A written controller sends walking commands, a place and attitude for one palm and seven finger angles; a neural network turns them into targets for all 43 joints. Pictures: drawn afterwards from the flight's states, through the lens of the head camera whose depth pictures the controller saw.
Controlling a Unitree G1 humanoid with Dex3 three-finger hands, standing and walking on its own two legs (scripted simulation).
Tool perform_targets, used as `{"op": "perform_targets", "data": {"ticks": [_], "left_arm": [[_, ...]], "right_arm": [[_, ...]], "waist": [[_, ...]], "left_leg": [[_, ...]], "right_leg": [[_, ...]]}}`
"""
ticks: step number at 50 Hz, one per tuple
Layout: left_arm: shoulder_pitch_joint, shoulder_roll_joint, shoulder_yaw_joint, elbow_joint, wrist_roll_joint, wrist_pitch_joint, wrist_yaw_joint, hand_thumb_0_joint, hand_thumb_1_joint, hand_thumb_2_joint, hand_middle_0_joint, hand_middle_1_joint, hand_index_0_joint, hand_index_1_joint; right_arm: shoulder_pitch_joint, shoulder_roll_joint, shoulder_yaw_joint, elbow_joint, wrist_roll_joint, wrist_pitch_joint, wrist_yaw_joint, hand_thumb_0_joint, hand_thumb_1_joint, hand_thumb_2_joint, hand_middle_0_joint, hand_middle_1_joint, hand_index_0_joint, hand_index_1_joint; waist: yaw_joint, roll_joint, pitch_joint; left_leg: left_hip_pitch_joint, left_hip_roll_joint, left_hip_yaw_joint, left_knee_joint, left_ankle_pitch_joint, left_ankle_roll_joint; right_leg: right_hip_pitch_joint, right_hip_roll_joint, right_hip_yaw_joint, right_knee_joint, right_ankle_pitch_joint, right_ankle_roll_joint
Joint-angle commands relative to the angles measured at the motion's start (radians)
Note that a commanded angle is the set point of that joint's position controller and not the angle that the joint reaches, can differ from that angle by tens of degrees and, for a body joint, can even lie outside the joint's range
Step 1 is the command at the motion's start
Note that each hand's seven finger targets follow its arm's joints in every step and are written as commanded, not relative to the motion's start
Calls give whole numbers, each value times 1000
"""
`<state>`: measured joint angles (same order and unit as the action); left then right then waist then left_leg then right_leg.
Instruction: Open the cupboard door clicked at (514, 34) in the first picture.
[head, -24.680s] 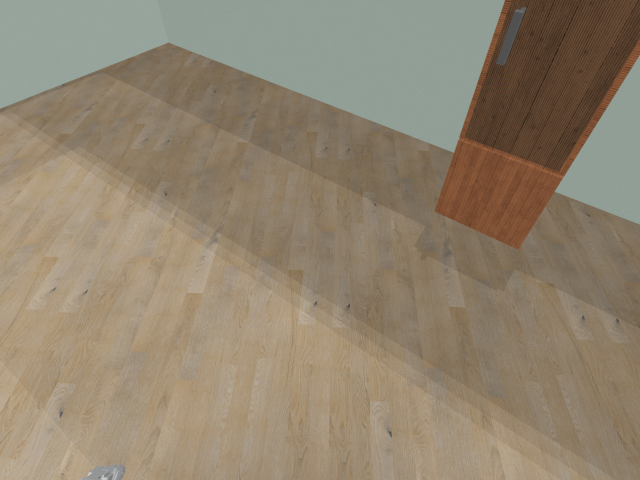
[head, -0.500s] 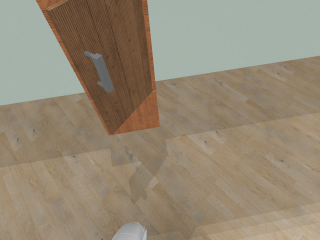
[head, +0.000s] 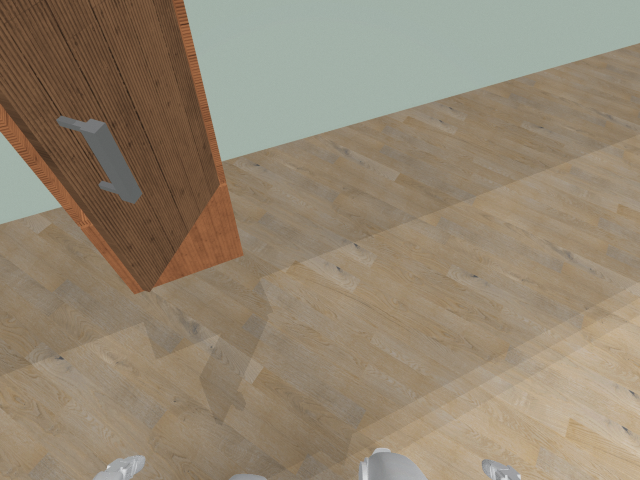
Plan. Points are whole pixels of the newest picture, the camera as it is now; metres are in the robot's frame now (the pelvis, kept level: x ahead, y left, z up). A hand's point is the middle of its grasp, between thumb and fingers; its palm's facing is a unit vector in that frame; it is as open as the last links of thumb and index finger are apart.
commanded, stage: walk to a spot facing it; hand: left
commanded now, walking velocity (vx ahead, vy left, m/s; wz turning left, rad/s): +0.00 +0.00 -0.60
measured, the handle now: (101, 161) +0.50 +0.39 +0.03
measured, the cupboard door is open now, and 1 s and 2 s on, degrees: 46 46 46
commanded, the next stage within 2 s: turn to face it in 1.96 s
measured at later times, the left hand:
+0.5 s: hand (244, 414) +0.21 +0.13 -0.17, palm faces -0.34 -0.91 -0.22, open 7.4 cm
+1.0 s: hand (339, 327) +0.35 +0.00 -0.15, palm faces -0.63 -0.76 -0.18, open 7.4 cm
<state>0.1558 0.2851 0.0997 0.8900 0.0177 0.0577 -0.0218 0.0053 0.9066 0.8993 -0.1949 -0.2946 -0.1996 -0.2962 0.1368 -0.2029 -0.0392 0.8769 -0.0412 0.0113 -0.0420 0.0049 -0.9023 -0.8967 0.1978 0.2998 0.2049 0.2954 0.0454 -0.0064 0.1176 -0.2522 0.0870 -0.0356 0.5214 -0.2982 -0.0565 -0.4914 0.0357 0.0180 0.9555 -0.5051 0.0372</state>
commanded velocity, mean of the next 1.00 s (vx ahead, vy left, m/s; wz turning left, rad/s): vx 0.21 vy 0.00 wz -0.56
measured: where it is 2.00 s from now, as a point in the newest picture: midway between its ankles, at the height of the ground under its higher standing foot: (460, 392)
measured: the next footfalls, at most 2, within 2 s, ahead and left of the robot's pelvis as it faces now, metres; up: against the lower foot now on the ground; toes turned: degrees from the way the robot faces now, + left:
right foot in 0.10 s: +0.06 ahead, -0.16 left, +0.00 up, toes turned -3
right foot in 0.50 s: +0.02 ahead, -0.15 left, +0.00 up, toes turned -22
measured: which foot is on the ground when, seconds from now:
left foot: down 0.00-0.48, up 0.50-0.72, down 0.74-1.00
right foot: up 0.00-0.08, down 0.10-0.24, up 0.26-0.48, down 0.50-0.72, up 0.74-1.00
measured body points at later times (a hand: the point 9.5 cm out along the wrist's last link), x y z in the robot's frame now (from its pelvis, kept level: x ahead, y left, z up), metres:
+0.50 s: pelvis +0.02 -0.02 -0.01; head +0.07 -0.03 +0.43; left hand +0.22 +0.18 -0.15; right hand -0.06 -0.28 -0.15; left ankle +0.03 +0.13 -0.73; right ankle -0.02 -0.13 -0.74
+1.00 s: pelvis +0.14 -0.08 +0.00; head +0.18 -0.10 +0.45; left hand +0.39 +0.04 -0.14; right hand -0.04 -0.24 -0.14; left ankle +0.16 +0.08 -0.74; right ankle +0.12 -0.23 -0.69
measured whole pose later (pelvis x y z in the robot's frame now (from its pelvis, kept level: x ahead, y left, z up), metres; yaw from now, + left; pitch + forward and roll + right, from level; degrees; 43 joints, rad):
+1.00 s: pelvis +0.14 -0.08 +0.00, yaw -38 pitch +2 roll -1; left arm 0.10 0.23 0.08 0.92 0.03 0.03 -0.07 0.01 0.91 0.90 -0.19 -0.29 -0.20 -0.30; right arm 0.40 -0.18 -0.03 1.00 -0.05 -0.06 -0.01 0.00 -0.90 -0.90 0.20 0.30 0.20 0.30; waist -0.03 0.00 0.07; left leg -0.08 0.16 0.23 0.39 -0.32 -0.07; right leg -0.55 -0.07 -0.10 0.81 -0.27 -0.01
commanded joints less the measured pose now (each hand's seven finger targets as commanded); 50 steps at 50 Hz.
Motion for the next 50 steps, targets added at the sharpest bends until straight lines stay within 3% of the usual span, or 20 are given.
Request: {"op": "perform_targets", "data": {"ticks": [1, 2, 4, 5, 10, 11, 12, 13, 18, 22, 23, 24, 26, 29, 34, 35, 36, 38, 43, 50], "left_arm": [[54, 45, 5, -73, 2, -30, -22, 0, 900, 900, -200, -300, -200, -300], [99, 67, 13, -59, 0, -31, -20, 0, 900, 900, -200, -300, -200, -300], [176, 257, 45, -47, 12, -41, 7, 0, 900, 900, -200, -300, -200, -300], [171, 291, 43, -56, 8, -31, 13, 0, 900, 900, -200, -300, -200, -300], [-63, 177, 21, -84, 9, -21, 28, 0, 900, 900, -200, -300, -200, -300], [-61, 133, 12, -88, -3, -14, 24, 0, 900, 900, -200, -300, -200, -300], [-46, 67, -6, -115, -15, -5, 10, 0, 900, 900, -200, -300, -200, -300], [-77, 95, -3, -131, -9, -10, 3, 0, 900, 900, -200, -300, -200, -300], [-78, 29, -18, -102, -1, -15, -22, 0, 900, 900, -200, -300, -200, -300], [27, 50, -10, -62, -2, -35, -26, 0, 900, 900, -200, -300, -200, -300], [110, 128, 10, -37, 7, -43, -16, 0, 900, 900, -200, -300, -200, -300], [186, 243, 36, -13, 8, -47, 1, 0, 900, 900, -200, -300, -200, -300], [157, 225, 40, -22, 1, -55, 20, 0, 900, 900, -200, -300, -200, -300], [46, 155, 21, -38, 9, -72, 22, 0, 900, 900, -200, -300, -200, -300], [-14, 141, 22, -31, 6, -71, 2, 0, 900, 900, -200, -300, -200, -300], [-24, 89, 10, -47, 5, -69, -5, 0, 900, 900, -200, -300, -200, -300], [-26, 13, -8, -72, -2, -65, -13, 0, 900, 900, -200, -300, -200, -300], [-148, 27, 5, -127, 8, -87, -29, 0, 900, 900, -200, -300, -200, -300], [-100, -41, -16, -65, 11, -68, -57, 0, 900, 900, -200, -300, -200, -300], [-124, -23, -17, -50, 11, -59, -54, 0, 900, 900, -200, -300, -200, -300]], "right_arm": [[41, -241, -65, -66, 4, -6, -4, 0, -900, -900, 200, 300, 200, 300], [30, -241, -67, -71, 11, -3, -1, 0, -900, -900, 200, 300, 200, 300], [-5, -130, -42, -131, 34, 2, 10, 0, -900, -900, 200, 300, 200, 300], [7, -157, -37, -131, 36, 8, 12, 0, -900, -900, 200, 300, 200, 300], [187, -126, -31, -27, 39, -9, 7, 0, -900, -900, 200, 300, 200, 300], [223, -167, -36, -13, 30, -17, 3, 0, -900, -900, 200, 300, 200, 300], [214, -278, -52, -21, 7, -28, -1, 0, -900, -900, 200, 300, 200, 300], [203, -308, -57, -39, 1, -27, -10, 0, -900, -900, 200, 300, 200, 300], [152, -239, -43, -36, -7, -28, -2, 0, -900, -900, 200, 300, 200, 300], [176, -250, -49, -23, 9, -19, 12, 0, -900, -900, 200, 300, 200, 300], [149, -201, -42, -46, 20, -17, 20, 0, -900, -900, 200, 300, 200, 300], [44, -131, -22, -109, 30, -16, 28, 0, -900, -900, 200, 300, 200, 300], [-6, -166, -35, -131, 27, -20, 37, 0, -900, -900, 200, 300, 200, 300], [14, -136, -38, -86, 22, -25, 46, 0, -900, -900, 200, 300, 200, 300], [186, -110, -40, -19, 22, -45, 44, 0, -900, -900, 200, 300, 200, 300], [275, -162, -51, 13, 18, -54, 28, 0, -900, -900, 200, 300, 200, 300], [382, -271, -78, 32, -1, -59, 20, 0, -900, -900, 200, 300, 200, 300], [411, -300, -73, 25, -9, -75, 14, 0, -900, -900, 200, 300, 200, 300], [296, -153, -28, 46, 0, -96, 13, 0, -900, -900, 200, 300, 200, 300], [294, -169, -30, 82, -5, -76, 24, 0, -900, -900, 200, 300, 200, 300]], "waist": [[-29, 177, -167], [-2, 134, -163], [45, -324, -175], [51, -253, -165], [-108, -152, -203], [-118, 28, -207], [-99, 364, -162], [-102, 290, -133], [-66, 251, -133], [-34, 165, -196], [13, -34, -193], [75, -325, -137], [46, -153, -106], [-18, -176, -104], [-111, -110, -103], [-150, 34, -122], [-195, 349, -151], [-192, 119, -83], [-93, 197, -84], [-70, 172, -63]], "left_leg": [[14, 175, 31, 19, 461, 111], [-79, 155, 48, 83, 338, 83], [-335, -52, 143, 506, -373, -15], [-311, -16, 34, 592, -384, 8], [17, -40, 79, 87, -61, 4], [134, 28, -21, -119, -16, 29], [167, 297, -324, -278, 29, 128], [67, 412, -390, -288, 105, 229], [119, 230, 39, -92, 596, 154], [6, 201, 133, 41, 208, 75], [-209, 130, 202, 217, -22, 26], [-468, -8, 223, 476, -411, -22], [-506, 32, 46, 618, -291, -7], [-318, 30, 57, 451, -171, -13], [137, -56, 164, 11, 11, -10], [300, 22, 78, -99, -98, 11], [399, 301, -295, -258, -387, 99], [261, 484, -519, -380, -418, 246], [238, 254, 58, -273, 248, 133], [105, 264, 202, -227, 202, 113]], "right_leg": [[227, 13, -117, -286, 174, -18], [349, 0, -99, -394, 294, -33], [433, -409, 515, -642, 645, -234], [341, -429, 529, -645, 397, -303], [158, -220, 321, -436, 600, -171], [41, -120, 233, -332, 437, -102], [-129, 21, 58, -90, 71, -18], [-114, -14, 41, 97, -87, -3], [6, -49, -79, -42, -11, -8], [357, -3, -141, -456, 191, -57], [550, -152, 79, -592, 144, -116], [577, -416, 515, -728, 168, -246], [474, -405, 564, -734, -53, -323], [308, -283, 326, -678, 180, -249], [39, -158, 257, -593, -8, -174], [-92, -91, 201, -450, -48, -130], [-277, 46, 42, -101, -110, -67], [-352, -72, 42, 205, -42, -60], [-253, -134, -54, 101, 210, -29], [106, -72, -167, -273, 246, -64]]}}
